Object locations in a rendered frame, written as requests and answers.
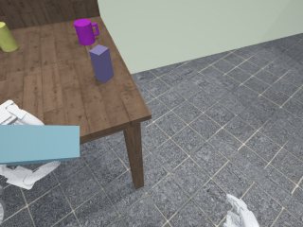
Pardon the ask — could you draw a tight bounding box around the sponge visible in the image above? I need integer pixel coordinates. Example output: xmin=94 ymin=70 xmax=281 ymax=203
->
xmin=0 ymin=124 xmax=80 ymax=166

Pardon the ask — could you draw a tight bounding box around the left robot hand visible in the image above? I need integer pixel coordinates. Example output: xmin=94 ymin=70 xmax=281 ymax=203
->
xmin=0 ymin=100 xmax=61 ymax=190

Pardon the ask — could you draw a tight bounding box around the right robot hand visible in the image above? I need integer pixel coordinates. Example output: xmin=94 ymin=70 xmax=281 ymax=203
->
xmin=223 ymin=194 xmax=259 ymax=227

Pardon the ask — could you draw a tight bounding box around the table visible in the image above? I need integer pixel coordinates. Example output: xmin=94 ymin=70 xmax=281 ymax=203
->
xmin=0 ymin=0 xmax=152 ymax=189

